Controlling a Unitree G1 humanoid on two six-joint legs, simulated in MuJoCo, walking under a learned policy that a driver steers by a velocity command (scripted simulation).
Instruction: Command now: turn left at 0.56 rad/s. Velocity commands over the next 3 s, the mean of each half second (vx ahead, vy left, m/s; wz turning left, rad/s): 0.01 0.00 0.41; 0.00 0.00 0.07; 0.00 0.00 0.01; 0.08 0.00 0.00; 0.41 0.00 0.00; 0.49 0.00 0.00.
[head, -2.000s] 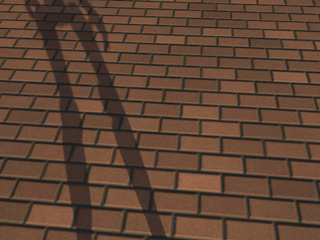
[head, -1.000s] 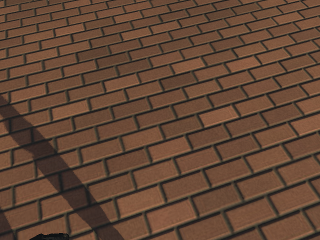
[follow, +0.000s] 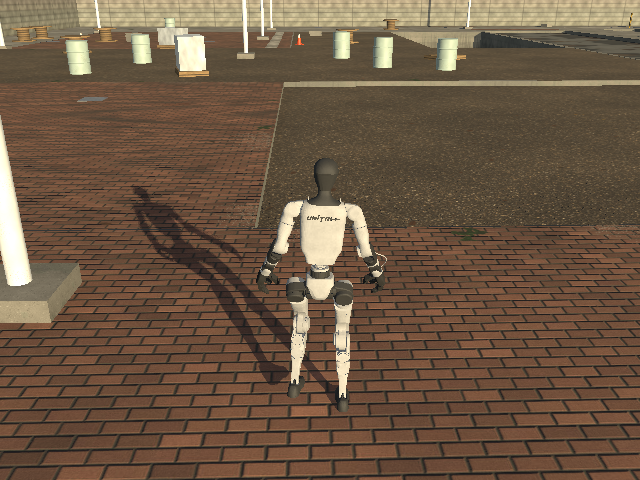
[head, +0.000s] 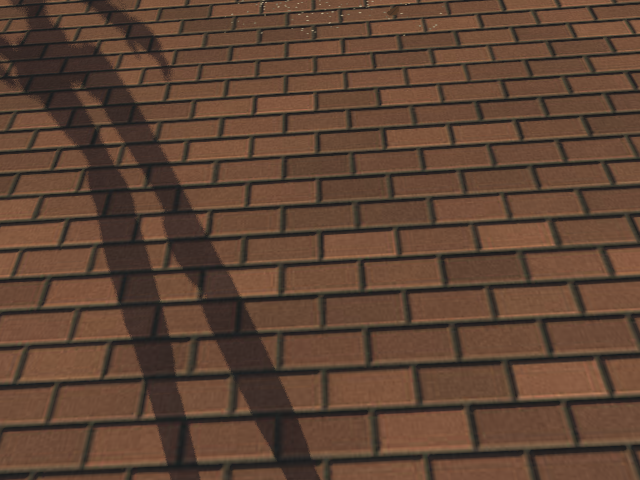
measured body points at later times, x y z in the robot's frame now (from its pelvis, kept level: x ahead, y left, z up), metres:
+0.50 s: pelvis +0.00 +0.05 +0.00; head +0.02 +0.07 +0.45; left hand +0.05 +0.35 -0.12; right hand +0.23 -0.17 -0.08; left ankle -0.02 +0.14 -0.74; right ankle +0.01 -0.11 -0.68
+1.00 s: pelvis +0.01 +0.03 -0.01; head +0.01 +0.03 +0.44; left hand +0.06 +0.30 -0.13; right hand +0.17 -0.20 -0.13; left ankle -0.02 +0.14 -0.74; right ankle +0.03 -0.10 -0.74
